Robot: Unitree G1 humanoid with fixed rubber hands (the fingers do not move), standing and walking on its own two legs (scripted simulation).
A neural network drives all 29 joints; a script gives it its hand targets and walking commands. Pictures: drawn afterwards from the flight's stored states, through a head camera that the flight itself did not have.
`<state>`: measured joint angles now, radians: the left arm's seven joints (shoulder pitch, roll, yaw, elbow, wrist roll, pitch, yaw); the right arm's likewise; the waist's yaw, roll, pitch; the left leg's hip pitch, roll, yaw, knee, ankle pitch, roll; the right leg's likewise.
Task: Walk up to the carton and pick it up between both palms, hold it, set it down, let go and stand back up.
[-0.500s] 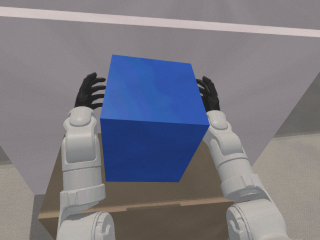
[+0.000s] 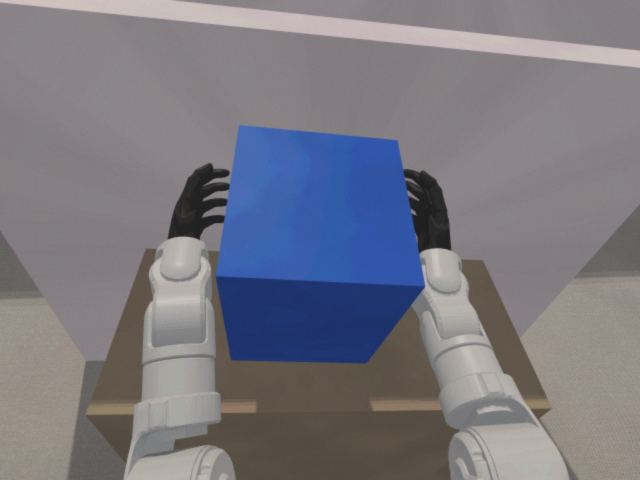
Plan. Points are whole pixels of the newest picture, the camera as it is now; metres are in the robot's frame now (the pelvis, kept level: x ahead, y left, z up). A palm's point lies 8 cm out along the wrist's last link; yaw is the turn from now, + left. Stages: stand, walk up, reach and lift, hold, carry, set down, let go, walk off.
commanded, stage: set down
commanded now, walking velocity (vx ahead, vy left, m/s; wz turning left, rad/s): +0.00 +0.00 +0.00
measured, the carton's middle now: (309, 256) +0.37 +0.03 +0.09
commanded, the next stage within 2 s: none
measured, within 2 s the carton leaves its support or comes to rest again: neither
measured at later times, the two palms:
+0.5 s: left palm (193, 245) +0.35 +0.17 +0.12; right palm (421, 241) +0.38 -0.12 +0.13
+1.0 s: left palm (197, 262) +0.35 +0.17 +0.08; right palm (412, 245) +0.39 -0.12 +0.10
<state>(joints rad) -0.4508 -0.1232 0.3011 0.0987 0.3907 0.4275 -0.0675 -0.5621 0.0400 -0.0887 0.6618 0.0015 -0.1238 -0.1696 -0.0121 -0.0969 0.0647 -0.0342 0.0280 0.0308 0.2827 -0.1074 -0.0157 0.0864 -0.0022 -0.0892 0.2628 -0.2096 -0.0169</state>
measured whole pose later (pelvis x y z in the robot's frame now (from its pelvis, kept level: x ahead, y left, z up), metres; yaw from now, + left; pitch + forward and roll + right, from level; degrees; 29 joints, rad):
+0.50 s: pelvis +0.02 -0.01 +0.00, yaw +0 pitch -6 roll +0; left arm -0.38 -0.14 0.32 0.12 0.37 0.35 -0.07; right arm -0.53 0.02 -0.02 0.69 0.02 -0.18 -0.19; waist 0.01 -0.08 0.06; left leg -0.06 0.04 0.03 0.29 -0.13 -0.03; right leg 0.07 0.01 -0.10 0.26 -0.23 -0.03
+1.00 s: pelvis +0.01 -0.01 +0.00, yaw -1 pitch -1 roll +0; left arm -0.45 -0.16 0.41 0.37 0.39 0.18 -0.03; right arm -0.63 0.05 -0.19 0.90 -0.12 -0.29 -0.13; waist 0.06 -0.07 0.02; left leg -0.13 0.05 0.05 0.25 -0.09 -0.03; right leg -0.03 0.01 -0.09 0.24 -0.20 -0.03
